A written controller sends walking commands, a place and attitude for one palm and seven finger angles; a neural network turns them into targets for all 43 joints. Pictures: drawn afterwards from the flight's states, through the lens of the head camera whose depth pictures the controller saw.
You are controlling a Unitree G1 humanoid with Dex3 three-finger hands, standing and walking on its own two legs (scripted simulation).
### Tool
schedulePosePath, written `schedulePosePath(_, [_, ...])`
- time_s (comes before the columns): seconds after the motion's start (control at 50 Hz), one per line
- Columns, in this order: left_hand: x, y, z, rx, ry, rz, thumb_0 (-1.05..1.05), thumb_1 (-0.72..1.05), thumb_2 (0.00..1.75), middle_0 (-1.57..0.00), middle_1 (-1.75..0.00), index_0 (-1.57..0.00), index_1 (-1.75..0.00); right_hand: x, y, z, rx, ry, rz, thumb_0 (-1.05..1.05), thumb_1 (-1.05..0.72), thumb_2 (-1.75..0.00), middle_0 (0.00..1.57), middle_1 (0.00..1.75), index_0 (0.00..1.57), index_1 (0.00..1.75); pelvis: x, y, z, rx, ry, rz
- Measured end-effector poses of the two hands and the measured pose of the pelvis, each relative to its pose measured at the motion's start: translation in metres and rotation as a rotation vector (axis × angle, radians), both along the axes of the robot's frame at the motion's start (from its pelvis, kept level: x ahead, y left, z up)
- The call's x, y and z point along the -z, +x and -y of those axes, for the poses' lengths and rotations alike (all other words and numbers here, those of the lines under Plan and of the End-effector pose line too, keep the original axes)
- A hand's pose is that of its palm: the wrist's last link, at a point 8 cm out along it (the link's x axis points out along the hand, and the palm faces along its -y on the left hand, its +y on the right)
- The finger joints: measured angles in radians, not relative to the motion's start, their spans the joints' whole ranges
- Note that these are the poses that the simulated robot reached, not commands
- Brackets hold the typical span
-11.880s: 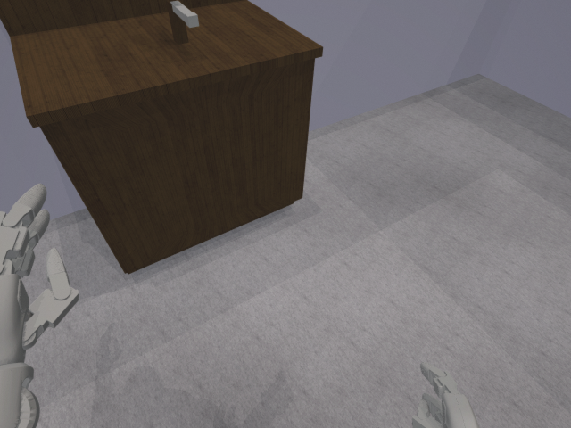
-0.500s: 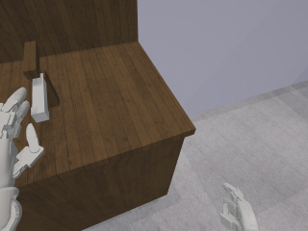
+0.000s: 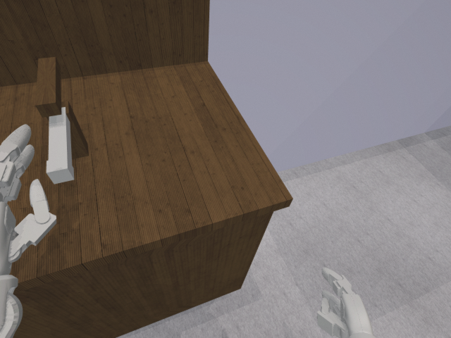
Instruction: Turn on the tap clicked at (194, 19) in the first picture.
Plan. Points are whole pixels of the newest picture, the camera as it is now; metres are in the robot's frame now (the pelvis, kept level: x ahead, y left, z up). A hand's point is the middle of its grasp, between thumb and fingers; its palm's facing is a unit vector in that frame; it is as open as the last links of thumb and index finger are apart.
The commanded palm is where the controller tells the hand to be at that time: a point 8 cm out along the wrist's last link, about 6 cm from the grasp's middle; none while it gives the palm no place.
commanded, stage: come to a stop and stand still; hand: left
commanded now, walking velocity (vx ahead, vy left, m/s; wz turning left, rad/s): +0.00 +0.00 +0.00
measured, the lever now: (60, 170) +0.32 +0.29 +0.13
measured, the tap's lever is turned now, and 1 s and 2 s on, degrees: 0 0 2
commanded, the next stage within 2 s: look again from close up in 1.06 s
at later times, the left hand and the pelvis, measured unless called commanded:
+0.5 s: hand (54, 242) +0.20 +0.24 +0.14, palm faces +0.30 -0.87 -0.39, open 7.4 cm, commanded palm +0.14 +0.28 +0.17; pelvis -0.02 +0.00 +0.00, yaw -1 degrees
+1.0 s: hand (48, 221) +0.22 +0.25 +0.15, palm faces +0.37 -0.86 -0.36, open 7.4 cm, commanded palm +0.16 +0.28 +0.17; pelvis +0.00 +0.00 +0.00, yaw +0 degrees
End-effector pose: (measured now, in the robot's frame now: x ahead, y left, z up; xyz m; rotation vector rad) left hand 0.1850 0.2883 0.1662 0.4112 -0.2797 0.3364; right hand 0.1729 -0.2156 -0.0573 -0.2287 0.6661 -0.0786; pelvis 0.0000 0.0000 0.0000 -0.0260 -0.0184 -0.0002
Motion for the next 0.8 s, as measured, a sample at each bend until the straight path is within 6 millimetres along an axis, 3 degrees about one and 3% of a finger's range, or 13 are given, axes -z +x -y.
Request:
schedulePosePath(0.18, [-0.002,-0.006,-0.006,-0.028,0.002,-0.001,0.02,0.89,0.89,-0.21,-0.3,-0.2,-0.3,0.002,0.002,0.0,-0.002,-0.005,-0.017,0.01,-0.9,-0.9,0.2,0.3,0.2,0.3,0.0,0.001,-0.002,-0.003,-0.001,0.003])
schedulePosePath(0.22, [-0.016,-0.001,-0.019,-0.039,0.131,0.041,0.02,0.89,0.89,-0.21,-0.3,-0.21,-0.31,0.004,0.0,-0.001,-0.05,-0.034,-0.028,0.01,-0.9,-0.9,0.2,0.3,0.2,0.3,0.001,-0.003,0.001,-0.013,-0.002,-0.007])
schedulePosePath(0.28, [-0.027,0.007,-0.038,-0.098,0.107,0.114,0.02,0.89,0.89,-0.21,-0.3,-0.21,-0.31,0.007,-0.004,-0.004,-0.066,-0.003,-0.031,0.01,-0.91,-0.9,0.2,0.3,0.2,0.3,0.002,-0.011,0.002,-0.005,0.009,-0.001])
schedulePosePath(0.34, [-0.025,0.004,-0.022,-0.065,0.067,0.108,0.02,0.89,0.89,-0.2,-0.3,-0.2,-0.3,0.007,-0.009,-0.003,-0.044,0.041,0.011,0.02,-0.9,-0.9,0.2,0.3,0.2,0.3,0.004,-0.015,-0.001,0.011,0.01,0.007])
schedulePosePath(0.44, [-0.002,-0.013,0.014,0.071,0.035,-0.013,0.02,0.9,0.89,-0.2,-0.3,-0.2,-0.3,0.006,-0.025,0.002,0.017,0.047,0.026,0.01,-0.9,-0.9,0.21,0.3,0.2,0.3,0.004,-0.019,-0.002,0.023,0.007,0.014])
schedulePosePath(0.52, [0.01,-0.025,0.004,0.035,0.027,-0.062,0.01,0.89,0.89,-0.21,-0.3,-0.21,-0.31,0.007,-0.038,0.009,0.039,0.007,-0.008,0.01,-0.9,-0.9,0.2,0.3,0.2,0.3,0.003,-0.024,0.0,0.016,0.006,0.018])
schedulePosePath(0.62, [0.004,-0.033,-0.011,-0.052,0.008,-0.004,0.02,0.89,0.89,-0.21,-0.3,-0.21,-0.31,0.008,-0.046,0.015,0.021,-0.034,-0.035,0.02,-0.9,-0.9,0.2,0.3,0.2,0.3,0.002,-0.026,0.001,0.006,0.002,0.02])
schedulePosePath(0.8, [0.001,-0.018,-0.001,-0.021,-0.002,0.03,0.02,0.89,0.89,-0.2,-0.3,-0.2,-0.3,0.004,-0.031,0.01,0.011,-0.023,-0.01,0.02,-0.9,-0.9,0.2,0.3,0.2,0.3,0.001,-0.017,-0.001,0.001,0.002,0.009])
